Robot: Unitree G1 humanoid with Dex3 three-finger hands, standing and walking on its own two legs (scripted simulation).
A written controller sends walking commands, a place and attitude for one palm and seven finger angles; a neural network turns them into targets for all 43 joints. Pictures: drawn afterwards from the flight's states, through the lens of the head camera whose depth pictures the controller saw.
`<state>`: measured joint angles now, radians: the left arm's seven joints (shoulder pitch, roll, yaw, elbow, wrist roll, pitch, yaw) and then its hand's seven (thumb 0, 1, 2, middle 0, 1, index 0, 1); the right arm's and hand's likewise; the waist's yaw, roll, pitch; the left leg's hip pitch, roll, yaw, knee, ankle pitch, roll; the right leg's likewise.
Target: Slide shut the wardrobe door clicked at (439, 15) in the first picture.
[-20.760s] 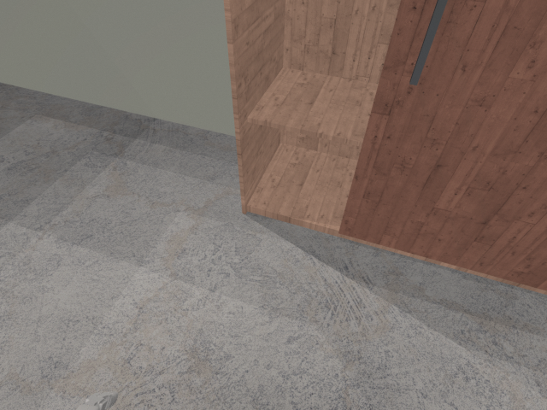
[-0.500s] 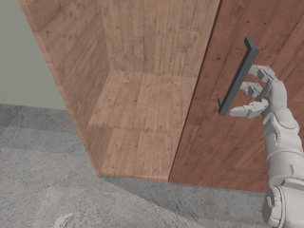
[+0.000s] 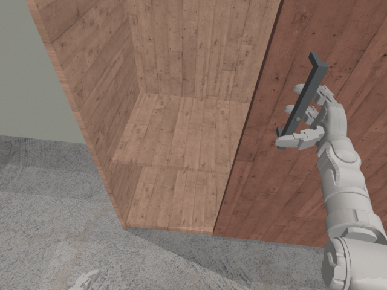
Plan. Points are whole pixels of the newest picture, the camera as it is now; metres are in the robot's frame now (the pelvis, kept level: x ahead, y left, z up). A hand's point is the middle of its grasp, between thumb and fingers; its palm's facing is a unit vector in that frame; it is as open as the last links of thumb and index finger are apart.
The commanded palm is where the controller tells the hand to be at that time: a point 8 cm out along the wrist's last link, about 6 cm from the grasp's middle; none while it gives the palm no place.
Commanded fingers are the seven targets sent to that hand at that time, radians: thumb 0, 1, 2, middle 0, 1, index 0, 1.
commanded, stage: slide the fingers in behind the handle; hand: right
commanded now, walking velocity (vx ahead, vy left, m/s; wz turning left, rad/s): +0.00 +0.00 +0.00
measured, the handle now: (296, 106) +0.49 -0.16 +0.16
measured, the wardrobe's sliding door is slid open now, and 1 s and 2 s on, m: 0.45 0.45 0.45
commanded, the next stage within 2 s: grip the handle and tug to test in 0.82 s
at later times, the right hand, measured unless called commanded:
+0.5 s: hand (290, 121) +0.42 -0.14 +0.17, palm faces +0.02 +1.00 -0.01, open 14.1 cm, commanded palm +0.40 -0.19 +0.17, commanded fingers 0.00 0.50 -0.30 0.30 1.20 0.30 1.20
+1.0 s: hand (290, 121) +0.43 -0.14 +0.17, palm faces +0.01 +1.00 -0.01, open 14.0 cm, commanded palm +0.41 -0.19 +0.17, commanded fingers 0.00 0.27 -0.40 0.32 1.23 0.32 1.23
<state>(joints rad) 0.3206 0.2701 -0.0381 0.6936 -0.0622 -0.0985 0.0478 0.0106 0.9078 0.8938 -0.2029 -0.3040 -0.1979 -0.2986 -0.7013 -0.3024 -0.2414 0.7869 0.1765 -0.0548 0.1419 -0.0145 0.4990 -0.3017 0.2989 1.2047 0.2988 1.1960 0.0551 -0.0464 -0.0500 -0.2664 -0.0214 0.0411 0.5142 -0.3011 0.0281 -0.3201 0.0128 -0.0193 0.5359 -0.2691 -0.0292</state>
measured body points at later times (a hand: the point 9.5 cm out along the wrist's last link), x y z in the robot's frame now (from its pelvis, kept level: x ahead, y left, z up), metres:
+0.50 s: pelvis +0.00 +0.01 +0.00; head +0.00 +0.03 +0.45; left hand +0.11 +0.26 -0.11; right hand +0.42 -0.19 +0.17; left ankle -0.02 +0.10 -0.73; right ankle +0.00 -0.10 -0.73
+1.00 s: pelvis +0.00 +0.00 +0.00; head +0.00 +0.02 +0.45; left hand +0.10 +0.26 -0.11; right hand +0.42 -0.19 +0.17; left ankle -0.02 +0.10 -0.73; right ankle +0.00 -0.10 -0.73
